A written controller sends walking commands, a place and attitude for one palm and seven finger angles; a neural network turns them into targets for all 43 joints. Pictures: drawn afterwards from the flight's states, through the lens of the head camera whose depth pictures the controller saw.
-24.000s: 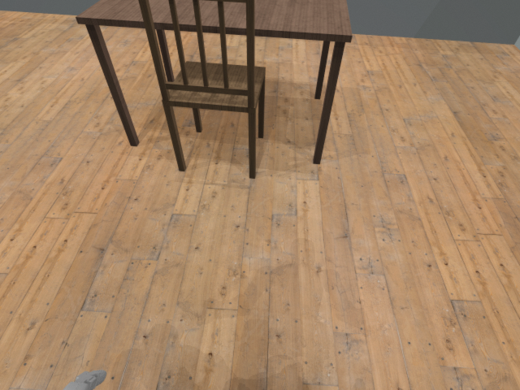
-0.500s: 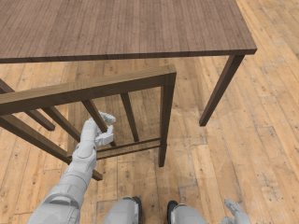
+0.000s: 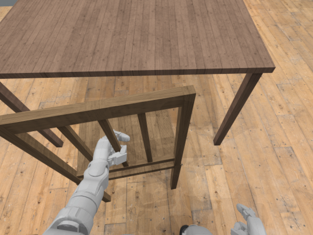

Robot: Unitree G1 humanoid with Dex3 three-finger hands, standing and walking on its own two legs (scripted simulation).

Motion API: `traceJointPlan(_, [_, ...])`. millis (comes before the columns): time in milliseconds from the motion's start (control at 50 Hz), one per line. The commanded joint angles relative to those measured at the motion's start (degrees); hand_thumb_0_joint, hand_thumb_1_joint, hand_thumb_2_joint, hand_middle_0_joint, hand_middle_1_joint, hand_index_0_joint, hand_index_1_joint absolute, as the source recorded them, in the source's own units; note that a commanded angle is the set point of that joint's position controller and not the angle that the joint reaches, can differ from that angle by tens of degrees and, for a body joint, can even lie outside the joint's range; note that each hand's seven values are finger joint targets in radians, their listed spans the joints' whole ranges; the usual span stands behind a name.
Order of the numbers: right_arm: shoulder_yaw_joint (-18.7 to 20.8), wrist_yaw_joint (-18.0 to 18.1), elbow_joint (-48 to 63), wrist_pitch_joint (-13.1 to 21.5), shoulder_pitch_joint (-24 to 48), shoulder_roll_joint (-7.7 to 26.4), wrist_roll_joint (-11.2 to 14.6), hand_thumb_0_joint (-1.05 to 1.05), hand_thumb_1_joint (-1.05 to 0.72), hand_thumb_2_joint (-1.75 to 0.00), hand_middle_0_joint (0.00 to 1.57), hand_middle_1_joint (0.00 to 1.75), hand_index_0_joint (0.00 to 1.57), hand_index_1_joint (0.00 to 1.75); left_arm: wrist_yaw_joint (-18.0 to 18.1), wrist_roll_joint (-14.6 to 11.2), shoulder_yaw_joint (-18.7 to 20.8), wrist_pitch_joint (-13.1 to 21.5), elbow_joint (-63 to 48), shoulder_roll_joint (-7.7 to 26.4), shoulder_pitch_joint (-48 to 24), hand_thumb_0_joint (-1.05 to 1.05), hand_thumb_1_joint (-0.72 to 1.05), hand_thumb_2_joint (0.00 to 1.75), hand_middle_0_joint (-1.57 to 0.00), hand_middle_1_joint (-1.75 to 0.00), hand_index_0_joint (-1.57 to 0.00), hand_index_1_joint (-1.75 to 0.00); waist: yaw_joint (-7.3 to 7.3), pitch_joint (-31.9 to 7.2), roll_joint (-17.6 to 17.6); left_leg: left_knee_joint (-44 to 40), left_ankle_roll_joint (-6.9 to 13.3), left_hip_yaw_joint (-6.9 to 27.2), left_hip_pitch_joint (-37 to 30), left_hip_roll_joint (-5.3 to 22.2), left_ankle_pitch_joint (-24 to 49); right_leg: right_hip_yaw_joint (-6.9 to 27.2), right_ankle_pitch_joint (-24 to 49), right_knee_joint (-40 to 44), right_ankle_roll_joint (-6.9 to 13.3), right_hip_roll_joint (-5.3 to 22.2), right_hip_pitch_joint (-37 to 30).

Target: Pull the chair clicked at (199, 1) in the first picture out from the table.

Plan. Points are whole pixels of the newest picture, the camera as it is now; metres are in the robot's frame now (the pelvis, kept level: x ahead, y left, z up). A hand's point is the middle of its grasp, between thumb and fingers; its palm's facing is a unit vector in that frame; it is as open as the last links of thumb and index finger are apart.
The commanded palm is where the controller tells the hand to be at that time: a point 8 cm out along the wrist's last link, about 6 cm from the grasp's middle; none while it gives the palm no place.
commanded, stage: stop walking, hand still on the chair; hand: left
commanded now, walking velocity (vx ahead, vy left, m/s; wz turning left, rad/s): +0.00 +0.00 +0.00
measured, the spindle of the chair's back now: (116, 146) +0.35 +0.14 -0.06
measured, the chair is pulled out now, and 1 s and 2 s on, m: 0.16 0.16 0.16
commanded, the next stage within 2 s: open the thumb and straighten the fingers in 0.34 s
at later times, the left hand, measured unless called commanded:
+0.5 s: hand (123, 154) +0.33 +0.11 -0.06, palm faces +0.00 -0.99 -0.15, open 5.1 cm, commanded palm +0.31 +0.17 -0.05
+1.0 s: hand (118, 152) +0.33 +0.13 -0.06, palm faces -0.02 -0.99 -0.15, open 15.2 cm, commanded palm +0.31 +0.19 -0.04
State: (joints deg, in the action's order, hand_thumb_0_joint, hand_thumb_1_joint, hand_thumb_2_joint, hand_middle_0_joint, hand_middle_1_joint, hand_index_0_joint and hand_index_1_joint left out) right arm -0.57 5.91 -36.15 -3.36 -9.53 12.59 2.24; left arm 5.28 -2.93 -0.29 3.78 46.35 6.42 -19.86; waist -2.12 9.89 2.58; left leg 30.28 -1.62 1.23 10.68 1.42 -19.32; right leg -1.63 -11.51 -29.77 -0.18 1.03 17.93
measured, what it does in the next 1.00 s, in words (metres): stands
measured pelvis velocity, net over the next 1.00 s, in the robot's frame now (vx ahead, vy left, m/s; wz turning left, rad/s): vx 0.01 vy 0.01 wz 0.00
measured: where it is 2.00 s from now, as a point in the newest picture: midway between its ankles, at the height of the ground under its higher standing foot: outside the picture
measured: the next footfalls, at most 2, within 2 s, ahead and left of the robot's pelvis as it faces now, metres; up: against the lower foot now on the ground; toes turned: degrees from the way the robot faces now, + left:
none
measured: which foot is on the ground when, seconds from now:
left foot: down 0.00-1.00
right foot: down 0.00-1.00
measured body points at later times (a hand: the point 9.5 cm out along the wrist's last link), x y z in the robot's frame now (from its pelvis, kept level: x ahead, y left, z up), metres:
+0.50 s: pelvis +0.02 +0.00 +0.00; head +0.07 -0.02 +0.45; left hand +0.33 +0.17 -0.05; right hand +0.13 -0.26 -0.13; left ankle -0.03 +0.14 -0.73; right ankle +0.05 -0.12 -0.73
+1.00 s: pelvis +0.01 +0.01 -0.02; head +0.07 +0.00 +0.42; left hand +0.33 +0.18 -0.05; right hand +0.12 -0.24 -0.14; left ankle -0.03 +0.14 -0.73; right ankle +0.05 -0.12 -0.73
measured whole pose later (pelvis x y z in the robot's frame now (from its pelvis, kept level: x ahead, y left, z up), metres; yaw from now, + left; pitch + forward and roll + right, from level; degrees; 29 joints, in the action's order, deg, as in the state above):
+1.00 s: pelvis +0.01 +0.01 -0.02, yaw +0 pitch +10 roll +0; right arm 0.4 1.2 -35.6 2.1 -15.5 14.2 2.1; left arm 3.8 -2.5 0.9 -7.0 29.4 7.0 -10.5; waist -3.5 -3.8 2.4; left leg 42.7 -0.3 0.5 27.5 -0.2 -25.4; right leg -0.5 -17.3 -42.2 -1.4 2.7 35.1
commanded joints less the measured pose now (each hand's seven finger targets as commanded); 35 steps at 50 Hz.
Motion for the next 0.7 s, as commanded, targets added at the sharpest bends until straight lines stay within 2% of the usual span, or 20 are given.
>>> traceJointPlan(0, [2.90,0.53,5.36,1.48,-2.06,7.50,-0.11,0.00,-0.90,-0.90,0.20,0.30,0.20,0.30,0.07,1.30,1.31,3.84,-11.53,9.18,-13.22,0.00,0.90,0.90,-0.50,-1.45,-0.50,-1.45,1.17,-24.19,0.37,-4.22,2.17,3.57,-2.68,6.19,20.88,4.35,17.61,1.50,1.78,5.93,-14.95])
traceJointPlan(40, [2.81,0.45,5.29,1.50,-1.93,7.29,-0.20,0.00,-0.90,-0.90,0.20,0.30,0.20,0.30,-0.12,1.38,0.58,4.14,-11.50,8.27,-13.44,0.00,0.90,0.90,-0.50,-1.45,-0.50,-1.45,1.14,-23.95,0.57,-4.37,2.10,3.45,-2.99,6.13,22.05,4.09,18.36,1.40,1.85,5.91,-14.89])
traceJointPlan(80, [3.03,0.63,4.78,1.53,-2.09,7.58,-0.21,0.00,-0.90,-0.90,0.20,0.30,0.20,0.30,0.00,1.44,1.70,4.19,-11.28,9.87,-12.54,0.00,0.90,0.90,-0.50,-1.45,-0.50,-1.45,1.01,-23.62,-0.34,-4.09,2.08,3.23,-4.12,6.16,24.19,4.39,20.99,1.87,1.96,6.04,-15.05])
traceJointPlan(140, [2.91,0.55,4.75,1.25,-2.03,7.15,-0.22,0.00,-0.90,-0.90,0.20,0.30,0.20,0.30,-0.26,1.31,0.57,4.43,-11.31,8.46,-11.96,0.00,0.90,0.90,-0.50,-1.45,-0.50,-1.45,0.87,-24.26,-1.29,-3.40,1.74,2.61,-4.70,6.08,25.82,4.74,24.85,1.75,2.30,6.79,-16.21])
traceJointPlan(260, [3.09,0.61,4.23,0.63,-2.12,7.05,-0.11,0.00,-0.90,-0.90,0.20,0.30,0.20,0.30,-0.38,1.19,0.48,4.90,-11.09,8.37,-10.69,0.00,0.90,0.90,-0.50,-1.45,-0.50,-1.45,0.79,-23.93,-2.30,-3.88,1.68,2.19,-5.20,5.86,25.48,4.79,25.91,2.19,2.47,7.10,-17.13])
traceJointPlan(280, [3.19,0.79,3.88,0.62,-2.13,7.37,0.00,0.00,-0.90,-0.90,0.20,0.30,0.20,0.30,-0.24,1.10,0.95,4.95,-11.09,9.36,-10.35,0.00,0.90,0.90,-0.50,-1.45,-0.50,-1.45,0.69,-23.10,-1.37,-4.28,1.54,2.21,-4.96,5.86,25.66,4.63,25.77,2.41,2.48,7.16,-17.02])
traceJointPlan(360, [3.11,0.66,4.01,0.12,-1.80,6.96,-0.04,0.00,-0.90,-0.90,0.20,0.30,0.20,0.30,-0.30,1.06,0.40,5.11,-10.02,8.30,-9.63,0.00,0.90,0.90,-0.50,-1.45,-0.50,-1.45,0.93,-22.79,-1.47,-4.59,1.75,2.06,-5.04,5.79,23.25,5.08,22.89,3.33,2.44,7.09,-16.47])
traceJointPlan(400, [3.10,0.75,3.82,0.03,-2.03,7.16,-0.02,0.00,-0.90,-0.90,0.20,0.30,0.20,0.30,-0.11,1.07,0.47,5.25,-10.09,8.60,-9.90,0.00,0.90,0.90,-0.50,-1.45,-0.50,-1.45,0.85,-22.20,-0.04,-5.36,1.70,2.12,-4.61,5.90,23.13,4.64,21.85,3.26,2.55,7.01,-16.50])
traceJointPlan(420, [3.22,0.72,4.25,-0.07,-1.88,7.11,-0.05,0.00,-0.90,-0.90,0.20,0.30,0.20,0.30,0.06,1.12,1.86,5.44,-11.16,9.83,-8.52,0.00,0.90,0.90,-0.50,-1.45,-0.50,-1.45,1.15,-22.49,-0.66,-5.33,1.82,2.23,-4.83,5.97,23.06,4.73,21.30,3.51,2.49,6.90,-16.74])
traceJointPlan(440, [4.18,-1.82,3.19,1.46,-4.48,9.68,1.51,0.00,-0.90,-0.90,0.20,0.30,0.20,0.30,-0.43,-1.39,1.56,3.18,-10.08,6.13,-3.41,0.00,0.78,0.84,-0.50,-1.45,-0.50,-1.45,-2.21,-24.61,-10.76,-3.95,2.79,-0.96,5.16,-0.28,18.30,-0.55,20.63,1.73,1.07,2.14,-9.67])
traceJointPlan(460, [4.51,-2.60,4.11,2.52,-3.69,10.12,1.06,0.00,-0.90,-0.90,0.20,0.30,0.20,0.30,-0.57,-1.62,3.68,3.19,-14.90,8.28,-4.54,0.00,0.66,0.78,-0.50,-1.45,-0.50,-1.45,-1.01,-26.86,-14.08,-2.43,3.17,-1.55,8.11,-0.57,17.23,0.21,22.47,0.01,1.02,2.13,-10.83])
traceJointPlan(480, [4.61,-2.94,4.10,2.68,-3.34,10.00,0.88,0.00,-0.90,-0.90,0.20,0.30,0.20,0.30,-0.56,-1.14,4.08,2.72,-14.54,8.74,-2.92,0.00,0.54,0.73,-0.50,-1.45,-0.50,-1.45,-0.82,-26.99,-11.04,-2.10,3.00,-1.99,9.17,-0.63,16.17,0.41,22.00,-1.02,1.10,2.41,-10.97])
traceJointPlan(500, [4.33,-3.36,4.32,3.49,-3.16,9.33,1.02,0.00,-0.90,-0.90,0.20,0.30,0.20,0.30,-0.40,-1.26,3.83,3.13,-18.47,9.24,-6.40,0.00,0.42,0.67,-0.50,-1.45,-0.50,-1.45,-1.90,-25.74,-7.75,-1.52,3.22,-2.11,9.91,-1.54,13.41,1.08,18.54,-0.56,0.64,2.07,-8.69])
traceJointPlan(520, [4.36,-3.73,4.65,4.35,-3.47,9.06,0.75,0.00,-0.90,-0.90,0.20,0.30,0.20,0.30,-0.68,-0.80,3.79,3.05,-20.73,9.24,-5.26,0.00,0.30,0.61,-0.50,-1.45,-0.50,-1.45,-1.50,-26.79,-4.01,-0.79,3.24,-2.64,10.44,-1.99,12.91,1.06,16.51,-1.04,0.82,1.89,-7.93])
traceJointPlan(560, [4.20,-4.37,4.89,5.37,-3.95,8.96,0.52,0.00,-0.90,-0.90,0.20,0.30,0.20,0.30,-1.26,0.32,2.67,2.13,-21.90,8.70,-4.48,0.00,0.05,0.49,-0.50,-1.45,-0.50,-1.45,-1.69,-26.80,0.24,0.89,3.19,-2.75,11.07,-2.17,14.27,0.38,15.93,-2.32,1.35,1.43,-5.31])
traceJointPlan(580, [4.31,-4.67,5.02,5.45,-4.33,9.19,0.55,0.00,-0.90,-0.90,0.20,0.30,0.20,0.30,-1.33,0.78,3.10,1.24,-22.05,9.54,-4.38,0.00,-0.07,0.43,-0.50,-1.45,-0.50,-1.45,-1.98,-26.70,0.06,1.61,3.10,-2.50,11.59,-2.05,14.55,0.15,15.27,-2.80,1.40,1.19,-4.44])
traceJointPlan(620, [4.46,-4.97,5.57,5.92,-4.71,9.49,0.61,0.00,-0.90,-0.90,0.20,0.30,0.20,0.30,-1.78,0.80,2.43,-0.80,-21.74,8.37,-4.14,0.00,-0.31,0.32,-0.50,-1.45,-0.50,-1.45,-2.15,-28.06,-1.49,2.77,3.16,-2.56,12.96,-2.11,13.91,-0.40,13.85,-4.05,1.11,0.85,-2.90])
traceJointPlan(640, [4.54,-5.08,5.77,6.05,-4.89,9.72,0.64,0.00,-0.90,-0.90,0.20,0.30,0.20,0.30,-1.84,0.56,3.25,-1.91,-21.51,8.89,-3.56,0.00,-0.43,0.26,-0.47,-1.38,-0.47,-1.38,-2.05,-28.70,-2.39,3.09,3.04,-2.42,13.59,-2.00,13.77,-0.61,13.43,-4.56,1.05,0.74,-2.52])
traceJointPlan(660, [4.57,-4.99,6.39,6.17,-4.80,9.95,0.66,0.00,-0.90,-0.90,0.20,0.30,0.20,0.30,-1.73,0.27,5.40,-2.67,-24.46,11.61,-4.55,0.00,-0.55,0.20,-0.45,-1.30,-0.45,-1.30,-1.39,-30.36,-1.16,3.06,2.98,-2.42,13.45,-2.04,13.84,-0.39,13.41,-4.89,1.07,0.76,-3.61])
traceJointPlan(680, [4.56,-4.89,6.72,6.22,-4.84,9.97,0.59,0.00,-0.90,-0.90,0.20,0.30,0.20,0.30,-1.53,0.04,5.87,-3.56,-24.83,11.87,-3.56,0.00,-0.55,0.20,-0.43,-1.23,-0.43,-1.23,-1.29,-30.91,-1.95,3.14,2.79,-2.04,13.40,-1.95,14.22,-0.68,13.18,-5.43,1.12,0.57,-3.87])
